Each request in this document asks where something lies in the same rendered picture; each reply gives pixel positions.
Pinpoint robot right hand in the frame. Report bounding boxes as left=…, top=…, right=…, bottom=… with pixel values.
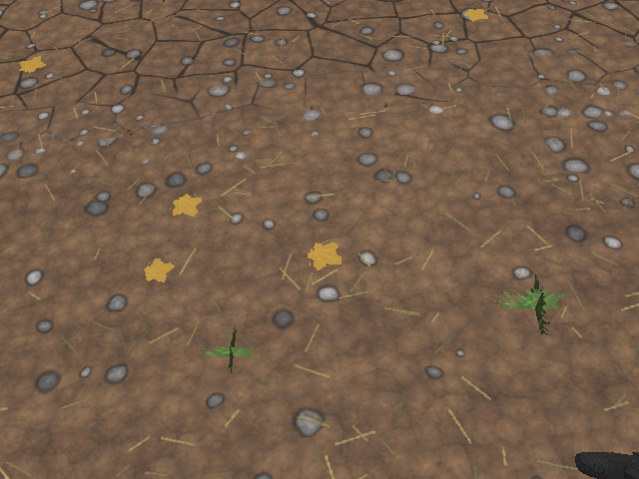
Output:
left=575, top=452, right=639, bottom=479

